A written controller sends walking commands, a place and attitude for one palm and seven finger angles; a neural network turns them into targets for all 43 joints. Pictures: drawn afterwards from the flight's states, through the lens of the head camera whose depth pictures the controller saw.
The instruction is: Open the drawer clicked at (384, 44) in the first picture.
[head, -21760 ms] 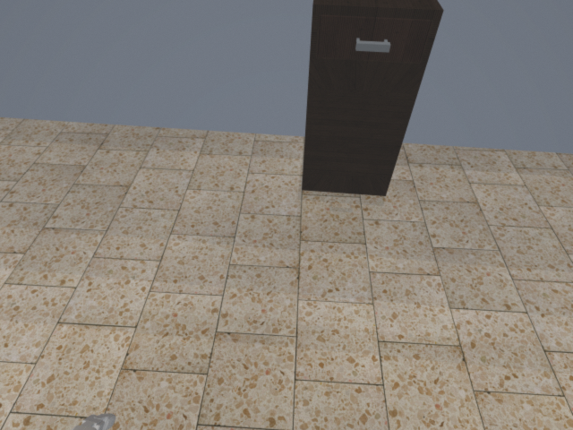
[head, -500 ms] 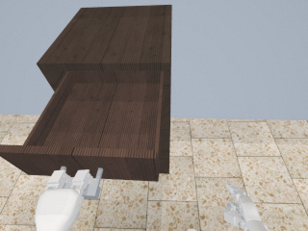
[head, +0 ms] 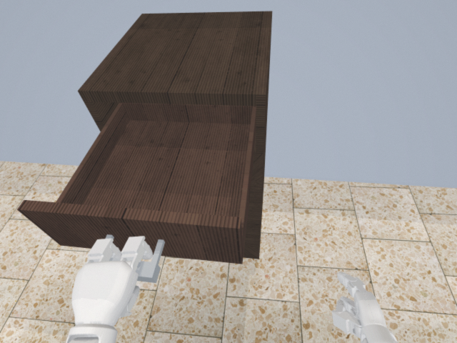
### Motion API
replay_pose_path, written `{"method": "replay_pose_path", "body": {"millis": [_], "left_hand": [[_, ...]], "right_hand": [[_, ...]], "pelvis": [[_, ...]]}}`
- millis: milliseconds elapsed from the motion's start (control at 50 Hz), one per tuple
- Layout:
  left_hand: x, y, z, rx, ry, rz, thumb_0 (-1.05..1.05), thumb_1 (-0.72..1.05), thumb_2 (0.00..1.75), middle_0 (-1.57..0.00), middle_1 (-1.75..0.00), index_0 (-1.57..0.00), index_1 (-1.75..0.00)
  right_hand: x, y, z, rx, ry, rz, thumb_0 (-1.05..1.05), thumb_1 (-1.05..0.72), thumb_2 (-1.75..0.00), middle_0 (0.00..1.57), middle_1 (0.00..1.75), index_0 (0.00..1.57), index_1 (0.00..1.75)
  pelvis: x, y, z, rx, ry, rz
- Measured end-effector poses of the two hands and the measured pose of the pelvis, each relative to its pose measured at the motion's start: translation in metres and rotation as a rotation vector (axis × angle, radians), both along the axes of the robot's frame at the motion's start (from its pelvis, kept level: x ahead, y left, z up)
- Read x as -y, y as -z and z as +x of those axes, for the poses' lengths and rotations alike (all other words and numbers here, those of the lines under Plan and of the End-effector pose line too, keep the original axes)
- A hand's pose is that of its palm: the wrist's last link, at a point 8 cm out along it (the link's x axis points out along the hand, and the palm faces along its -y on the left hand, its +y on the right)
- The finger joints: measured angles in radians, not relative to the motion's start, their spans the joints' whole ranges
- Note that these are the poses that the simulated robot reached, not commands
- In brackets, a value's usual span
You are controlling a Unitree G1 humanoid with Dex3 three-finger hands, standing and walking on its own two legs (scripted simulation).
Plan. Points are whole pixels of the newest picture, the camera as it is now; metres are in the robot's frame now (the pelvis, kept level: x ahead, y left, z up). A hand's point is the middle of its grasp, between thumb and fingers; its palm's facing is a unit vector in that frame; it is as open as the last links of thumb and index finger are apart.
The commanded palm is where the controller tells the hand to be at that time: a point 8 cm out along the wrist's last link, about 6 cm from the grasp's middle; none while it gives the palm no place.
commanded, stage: open the thumb to release the handle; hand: left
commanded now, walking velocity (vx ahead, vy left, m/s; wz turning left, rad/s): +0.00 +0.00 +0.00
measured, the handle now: (129, 256) +0.24 +0.21 +0.03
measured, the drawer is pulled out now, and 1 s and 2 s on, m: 0.30 0.30 0.30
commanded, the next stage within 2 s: lift the hand off the handle in 0.18 s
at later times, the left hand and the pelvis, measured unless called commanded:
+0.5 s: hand (125, 288) +0.20 +0.21 +0.01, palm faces +0.04 -0.08 -1.00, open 13.8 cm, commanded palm +0.18 +0.21 +0.06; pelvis -0.01 +0.00 +0.00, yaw +1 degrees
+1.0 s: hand (114, 271) +0.21 +0.21 +0.05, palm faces +0.06 -0.11 -0.99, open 13.4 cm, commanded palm +0.17 +0.21 +0.12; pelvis +0.00 +0.01 +0.02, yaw +0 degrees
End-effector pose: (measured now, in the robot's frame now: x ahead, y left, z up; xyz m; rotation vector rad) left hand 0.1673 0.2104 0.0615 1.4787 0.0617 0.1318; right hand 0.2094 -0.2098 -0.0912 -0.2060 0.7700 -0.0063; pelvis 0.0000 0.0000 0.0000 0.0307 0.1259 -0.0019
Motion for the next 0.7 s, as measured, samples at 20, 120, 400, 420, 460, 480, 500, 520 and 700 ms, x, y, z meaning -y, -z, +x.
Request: {"method": "replay_pose_path", "body": {"millis": [20,120,400,420,460,480,500,520,700], "left_hand": [[0.000,0.000,0.000,-0.003,0.001,0.000,0.00,0.24,0.62,-0.38,-1.30,-0.37,-1.28],[-0.001,-0.001,0.000,-0.016,0.012,0.000,0.00,-0.07,0.49,-0.38,-1.28,-0.35,-1.25],[-0.001,0.001,0.001,-0.005,0.018,-0.009,0.00,-0.47,0.32,-0.37,-1.26,-0.32,-1.20],[-0.001,0.002,0.001,-0.004,0.018,-0.007,0.00,-0.47,0.31,-0.37,-1.26,-0.32,-1.20],[-0.001,0.002,0.002,-0.002,0.020,0.000,0.00,-0.48,0.31,-0.37,-1.25,-0.32,-1.20],[-0.001,0.002,0.003,-0.002,0.022,0.003,0.00,-0.48,0.31,-0.37,-1.25,-0.32,-1.20],[-0.001,0.003,0.005,-0.004,0.024,0.005,0.00,-0.49,0.31,-0.37,-1.25,-0.32,-1.20],[-0.001,0.004,0.007,-0.006,0.023,0.007,0.00,-0.49,0.31,-0.36,-1.25,-0.32,-1.20],[-0.001,-0.003,0.016,-0.016,0.016,0.000,0.00,-0.49,0.30,-0.33,-1.22,-0.38,-1.25]], "right_hand": [[-0.001,-0.002,0.000,0.006,-0.001,0.001,0.02,-0.90,-0.90,0.20,0.30,0.21,0.30],[-0.002,-0.007,0.000,0.023,-0.006,-0.002,0.02,-0.90,-0.90,0.21,0.30,0.21,0.30],[-0.001,-0.003,-0.015,-0.015,0.002,-0.017,0.02,-0.90,-0.90,0.20,0.30,0.21,0.30],[-0.001,-0.002,-0.016,-0.017,0.003,-0.017,0.02,-0.90,-0.90,0.20,0.30,0.21,0.30],[-0.002,-0.001,-0.017,-0.022,0.004,-0.017,0.02,-0.90,-0.90,0.20,0.30,0.21,0.30],[-0.002,-0.001,-0.018,-0.024,0.005,-0.017,0.02,-0.90,-0.90,0.20,0.30,0.21,0.30],[-0.002,0.000,-0.018,-0.026,0.006,-0.016,0.02,-0.90,-0.90,0.20,0.30,0.21,0.30],[-0.003,0.000,-0.019,-0.027,0.007,-0.015,0.02,-0.90,-0.90,0.20,0.30,0.21,0.30],[-0.006,-0.002,-0.019,-0.021,0.014,0.002,0.02,-0.90,-0.90,0.21,0.30,0.21,0.30]], "pelvis": [[0.000,-0.001,-0.001,0.003,0.000,0.000],[0.001,-0.003,-0.004,0.018,-0.002,-0.001],[-0.003,-0.005,-0.010,0.019,-0.007,-0.003],[-0.003,-0.005,-0.010,0.019,-0.007,-0.003],[-0.004,-0.004,-0.011,0.020,-0.009,-0.004],[-0.004,-0.004,-0.011,0.020,-0.009,-0.004],[-0.004,-0.004,-0.012,0.021,-0.010,-0.004],[-0.004,-0.004,-0.012,0.022,-0.011,-0.004],[-0.006,-0.007,-0.012,0.034,-0.007,-0.004]]}}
